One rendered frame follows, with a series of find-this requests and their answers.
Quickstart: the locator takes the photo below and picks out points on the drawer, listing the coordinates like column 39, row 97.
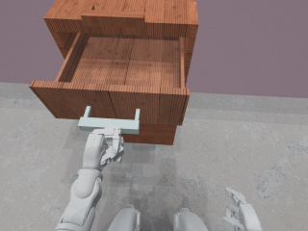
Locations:
column 116, row 75

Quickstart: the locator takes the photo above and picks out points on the handle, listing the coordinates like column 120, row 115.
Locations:
column 127, row 126
column 118, row 19

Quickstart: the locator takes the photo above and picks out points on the robot right shin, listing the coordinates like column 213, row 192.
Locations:
column 184, row 210

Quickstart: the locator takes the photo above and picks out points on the left robot hand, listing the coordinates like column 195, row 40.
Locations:
column 99, row 141

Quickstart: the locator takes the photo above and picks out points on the cabinet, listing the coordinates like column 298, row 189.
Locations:
column 162, row 18

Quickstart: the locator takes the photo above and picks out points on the right robot thigh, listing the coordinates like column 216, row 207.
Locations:
column 188, row 221

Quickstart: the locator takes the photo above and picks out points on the right robot hand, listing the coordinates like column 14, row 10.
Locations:
column 242, row 219

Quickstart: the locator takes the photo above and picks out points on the robot left forearm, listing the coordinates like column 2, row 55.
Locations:
column 85, row 192

